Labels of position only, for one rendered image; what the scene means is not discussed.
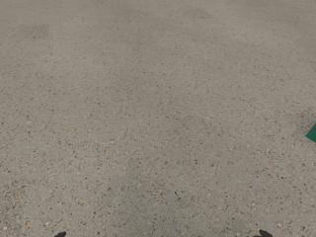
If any carton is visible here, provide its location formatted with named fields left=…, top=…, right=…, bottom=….
left=305, top=123, right=316, bottom=143

